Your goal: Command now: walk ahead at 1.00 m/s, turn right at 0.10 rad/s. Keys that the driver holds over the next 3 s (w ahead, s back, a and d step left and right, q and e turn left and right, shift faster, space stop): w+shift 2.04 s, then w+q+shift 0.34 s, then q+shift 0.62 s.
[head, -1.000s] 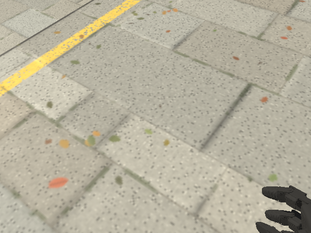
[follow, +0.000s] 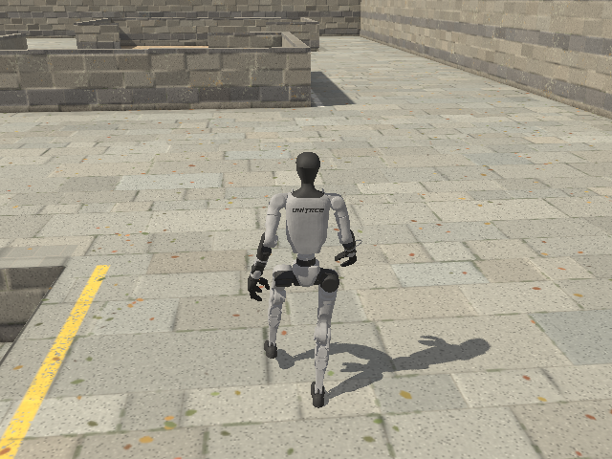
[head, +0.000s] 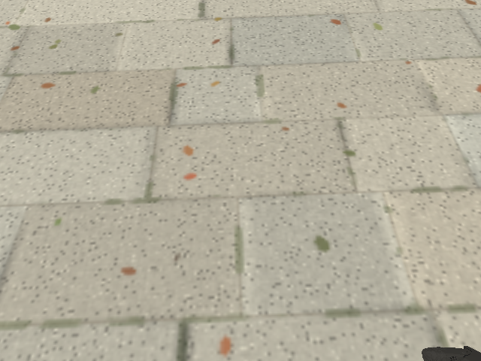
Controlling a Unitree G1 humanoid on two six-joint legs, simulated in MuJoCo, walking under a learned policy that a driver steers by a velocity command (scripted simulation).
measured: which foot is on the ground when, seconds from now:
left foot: up 0.00-0.16, down 0.18-0.64, up 0.66-1.00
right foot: down 0.00-0.20, up 0.22-0.62, down 0.64-1.00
